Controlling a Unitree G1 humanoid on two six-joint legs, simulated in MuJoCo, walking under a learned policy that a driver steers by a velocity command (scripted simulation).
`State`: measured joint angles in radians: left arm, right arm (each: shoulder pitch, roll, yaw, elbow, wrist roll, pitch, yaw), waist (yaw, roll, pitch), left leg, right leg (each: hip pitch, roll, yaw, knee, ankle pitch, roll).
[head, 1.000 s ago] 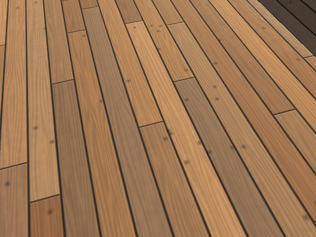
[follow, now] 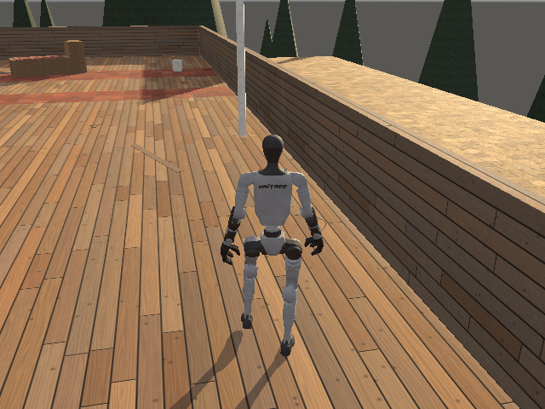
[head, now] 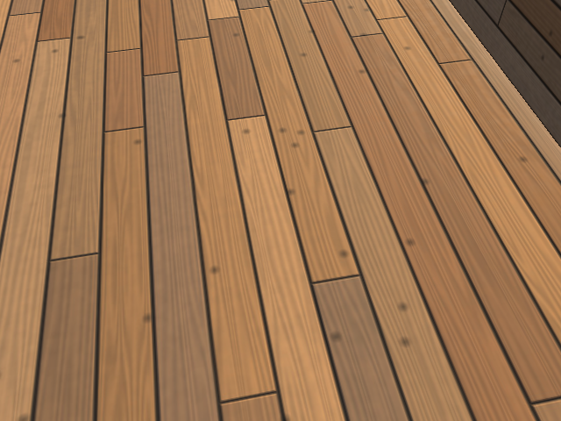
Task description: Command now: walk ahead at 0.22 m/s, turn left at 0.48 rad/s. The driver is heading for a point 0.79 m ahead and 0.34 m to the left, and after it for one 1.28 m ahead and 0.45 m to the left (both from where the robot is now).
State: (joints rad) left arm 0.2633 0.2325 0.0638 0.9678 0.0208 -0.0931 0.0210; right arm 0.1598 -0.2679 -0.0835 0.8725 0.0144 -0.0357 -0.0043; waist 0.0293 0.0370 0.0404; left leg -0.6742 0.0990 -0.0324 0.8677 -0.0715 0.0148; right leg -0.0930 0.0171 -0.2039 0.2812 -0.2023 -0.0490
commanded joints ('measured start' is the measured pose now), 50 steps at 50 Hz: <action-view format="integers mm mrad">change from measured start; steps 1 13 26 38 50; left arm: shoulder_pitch -76 -118 -176 -191 -104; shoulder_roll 175 154 134 162 259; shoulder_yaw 34 26 25 35 69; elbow -77 -167 -211 -277 -292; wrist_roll -12 -36 -21 -6 -27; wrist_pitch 3 49 74 63 93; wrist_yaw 29 6 31 19 9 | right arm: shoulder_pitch -11 23 -9 84 -38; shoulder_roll -6 -173 -180 -185 -115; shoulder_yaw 4 -47 -49 -63 -27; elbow -71 -194 -258 -258 -369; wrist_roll -9 0 -12 -4 8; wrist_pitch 2 4 51 77 93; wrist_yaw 23 21 -37 -26 16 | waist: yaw -22 -50 -46 -69 19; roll -101 -17 111 -158 -239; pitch -35 -238 -164 -96 -106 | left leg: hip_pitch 129 652 400 14 225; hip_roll -16 169 24 -180 -84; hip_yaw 56 -404 -403 -113 83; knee -140 -506 -561 350 -108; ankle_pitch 110 273 -171 -367 -307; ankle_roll -5 311 201 -66 -75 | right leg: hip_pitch -52 -604 -402 -57 1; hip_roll -259 -43 -2 -293 -332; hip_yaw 18 288 308 459 243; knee -48 1032 513 58 73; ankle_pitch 602 -340 -117 289 359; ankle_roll -120 84 125 -124 -156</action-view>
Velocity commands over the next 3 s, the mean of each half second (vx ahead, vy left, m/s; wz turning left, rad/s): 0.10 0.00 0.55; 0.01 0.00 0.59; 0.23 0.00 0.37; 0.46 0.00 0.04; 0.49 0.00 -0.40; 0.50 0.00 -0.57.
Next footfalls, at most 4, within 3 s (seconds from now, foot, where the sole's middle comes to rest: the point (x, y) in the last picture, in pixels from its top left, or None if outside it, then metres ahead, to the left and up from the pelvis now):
0.18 left None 0.22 0.12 -0.78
0.66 right None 0.25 -0.10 -0.78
1.10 left None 0.10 0.13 -0.78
1.58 right None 0.42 0.09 -0.78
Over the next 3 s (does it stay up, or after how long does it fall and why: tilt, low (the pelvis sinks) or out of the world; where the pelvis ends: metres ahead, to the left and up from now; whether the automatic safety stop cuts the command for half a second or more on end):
stays up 0.87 0.52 0.00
